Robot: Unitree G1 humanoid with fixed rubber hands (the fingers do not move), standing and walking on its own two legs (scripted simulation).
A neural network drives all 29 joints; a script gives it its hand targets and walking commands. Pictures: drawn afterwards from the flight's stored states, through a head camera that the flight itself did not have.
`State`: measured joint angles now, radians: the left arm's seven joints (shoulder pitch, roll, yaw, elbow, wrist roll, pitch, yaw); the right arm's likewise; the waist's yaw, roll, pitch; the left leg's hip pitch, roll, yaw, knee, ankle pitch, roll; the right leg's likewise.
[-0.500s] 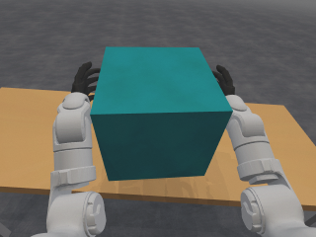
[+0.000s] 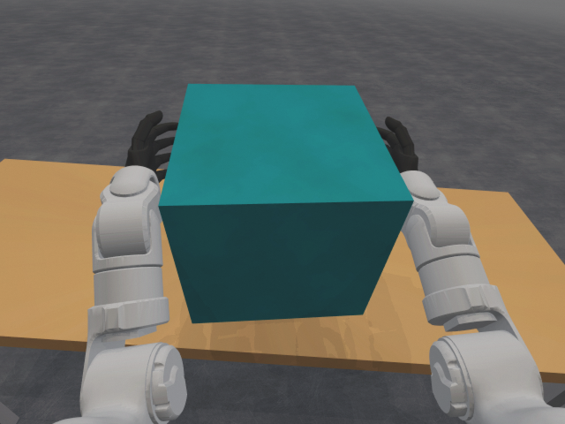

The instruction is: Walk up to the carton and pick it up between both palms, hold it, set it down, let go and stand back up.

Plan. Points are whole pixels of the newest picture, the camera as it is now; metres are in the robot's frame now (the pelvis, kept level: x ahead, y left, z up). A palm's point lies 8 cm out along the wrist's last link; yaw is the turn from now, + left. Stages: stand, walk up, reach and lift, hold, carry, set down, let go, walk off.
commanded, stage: hold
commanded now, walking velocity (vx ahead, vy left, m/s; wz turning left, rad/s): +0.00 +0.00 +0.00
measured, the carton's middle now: (276, 200) +0.38 +0.00 +0.17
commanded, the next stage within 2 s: none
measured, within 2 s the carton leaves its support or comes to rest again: neither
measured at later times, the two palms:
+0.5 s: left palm (143, 173) +0.36 +0.18 +0.23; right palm (399, 177) +0.36 -0.16 +0.22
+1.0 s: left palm (142, 174) +0.36 +0.18 +0.23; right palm (397, 176) +0.37 -0.16 +0.22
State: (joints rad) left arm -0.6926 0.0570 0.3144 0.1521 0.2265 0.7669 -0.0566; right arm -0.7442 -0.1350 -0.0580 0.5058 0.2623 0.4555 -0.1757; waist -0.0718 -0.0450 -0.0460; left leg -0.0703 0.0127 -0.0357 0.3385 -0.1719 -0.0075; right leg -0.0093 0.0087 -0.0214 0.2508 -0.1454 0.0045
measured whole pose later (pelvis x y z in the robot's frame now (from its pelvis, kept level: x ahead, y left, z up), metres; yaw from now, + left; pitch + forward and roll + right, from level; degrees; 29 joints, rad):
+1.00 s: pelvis +0.00 +0.00 +0.00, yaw +0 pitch -6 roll -1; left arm -0.67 0.05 0.31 0.13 0.23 0.78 -0.05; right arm -0.73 -0.14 -0.05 0.49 0.28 0.47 -0.18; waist -0.07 -0.05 -0.04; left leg -0.06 0.01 -0.03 0.34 -0.18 -0.01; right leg 0.01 0.01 -0.02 0.25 -0.15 0.01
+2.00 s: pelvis +0.00 +0.00 +0.00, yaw +0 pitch -6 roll -1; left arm -0.68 0.06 0.31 0.14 0.23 0.78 -0.05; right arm -0.74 -0.14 -0.06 0.49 0.28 0.48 -0.18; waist -0.08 -0.05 -0.04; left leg -0.07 0.01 -0.03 0.34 -0.17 0.00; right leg 0.00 0.01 -0.02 0.25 -0.14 0.01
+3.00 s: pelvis +0.00 +0.00 +0.00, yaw +0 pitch -6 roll -1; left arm -0.67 0.05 0.31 0.11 0.23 0.79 -0.05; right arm -0.72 -0.14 -0.05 0.46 0.28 0.48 -0.18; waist -0.08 -0.05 -0.04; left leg -0.07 0.01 -0.03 0.34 -0.17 0.00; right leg 0.00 0.01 -0.01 0.25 -0.14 0.01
